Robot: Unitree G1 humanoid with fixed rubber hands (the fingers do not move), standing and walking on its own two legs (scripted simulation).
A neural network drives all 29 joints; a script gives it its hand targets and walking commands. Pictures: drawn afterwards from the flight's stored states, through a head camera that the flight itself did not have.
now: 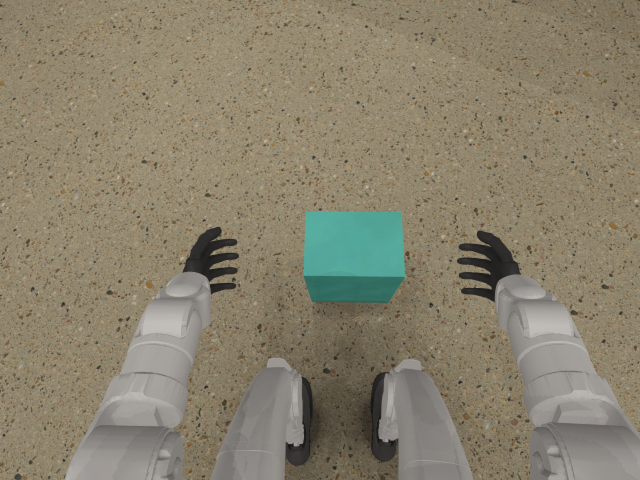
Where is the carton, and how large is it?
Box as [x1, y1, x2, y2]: [303, 212, 404, 302]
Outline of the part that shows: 306,212 303,275 312,301 387,302 404,277 401,212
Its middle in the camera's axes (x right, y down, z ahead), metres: +0.08 +0.06 +0.99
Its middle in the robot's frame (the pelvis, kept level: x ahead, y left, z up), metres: +0.51 -0.02 -0.53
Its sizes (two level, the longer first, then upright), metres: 0.215 0.149 0.295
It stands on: the floor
